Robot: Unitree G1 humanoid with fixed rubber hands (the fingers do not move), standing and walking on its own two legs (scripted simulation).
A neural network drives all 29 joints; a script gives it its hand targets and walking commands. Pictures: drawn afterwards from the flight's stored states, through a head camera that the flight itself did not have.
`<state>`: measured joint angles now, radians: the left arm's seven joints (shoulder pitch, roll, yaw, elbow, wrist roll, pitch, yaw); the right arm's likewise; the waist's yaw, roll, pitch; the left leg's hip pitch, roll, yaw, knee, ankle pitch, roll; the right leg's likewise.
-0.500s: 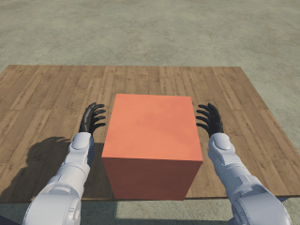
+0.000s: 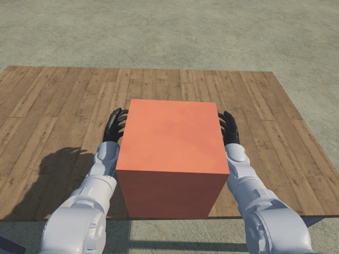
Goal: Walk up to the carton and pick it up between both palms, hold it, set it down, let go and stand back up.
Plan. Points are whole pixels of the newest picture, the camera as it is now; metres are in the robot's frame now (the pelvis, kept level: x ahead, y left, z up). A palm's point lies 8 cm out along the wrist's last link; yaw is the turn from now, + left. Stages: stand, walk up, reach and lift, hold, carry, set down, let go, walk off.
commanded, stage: reach and lift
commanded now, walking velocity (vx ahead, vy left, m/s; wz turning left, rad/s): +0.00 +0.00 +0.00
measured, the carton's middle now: (170, 162) +0.37 -0.01 +0.02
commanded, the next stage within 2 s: none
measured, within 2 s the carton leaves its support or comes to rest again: leaves its support in 1.40 s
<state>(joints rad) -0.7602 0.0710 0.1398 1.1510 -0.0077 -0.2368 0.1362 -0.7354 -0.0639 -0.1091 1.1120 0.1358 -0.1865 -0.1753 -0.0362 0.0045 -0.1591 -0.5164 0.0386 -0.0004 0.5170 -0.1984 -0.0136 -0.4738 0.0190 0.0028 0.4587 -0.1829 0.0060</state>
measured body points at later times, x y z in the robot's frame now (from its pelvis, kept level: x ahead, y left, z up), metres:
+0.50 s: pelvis +0.00 +0.00 +0.00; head +0.03 +0.01 +0.45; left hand +0.42 +0.14 +0.07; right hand +0.41 -0.16 +0.06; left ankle +0.03 +0.12 -0.73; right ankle +0.02 -0.12 -0.73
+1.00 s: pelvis +0.02 +0.00 +0.02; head +0.03 +0.02 +0.46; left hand +0.41 +0.14 +0.07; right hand +0.38 -0.17 +0.07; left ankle +0.03 +0.12 -0.73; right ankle +0.02 -0.12 -0.73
